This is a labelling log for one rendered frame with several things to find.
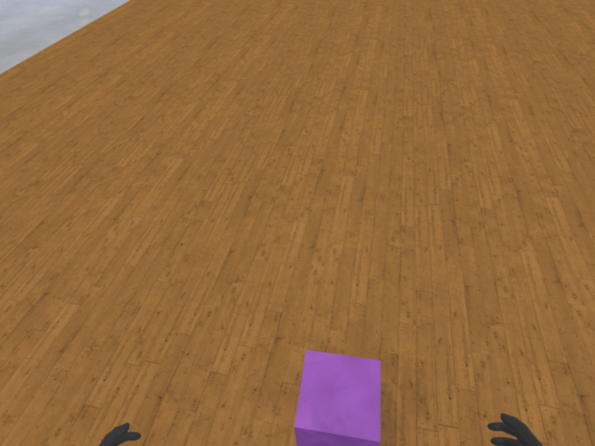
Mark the carton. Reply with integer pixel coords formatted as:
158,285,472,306
294,349,380,446

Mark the right robot hand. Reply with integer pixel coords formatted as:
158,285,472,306
488,413,542,446

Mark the left robot hand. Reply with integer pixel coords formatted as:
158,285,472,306
99,423,141,446

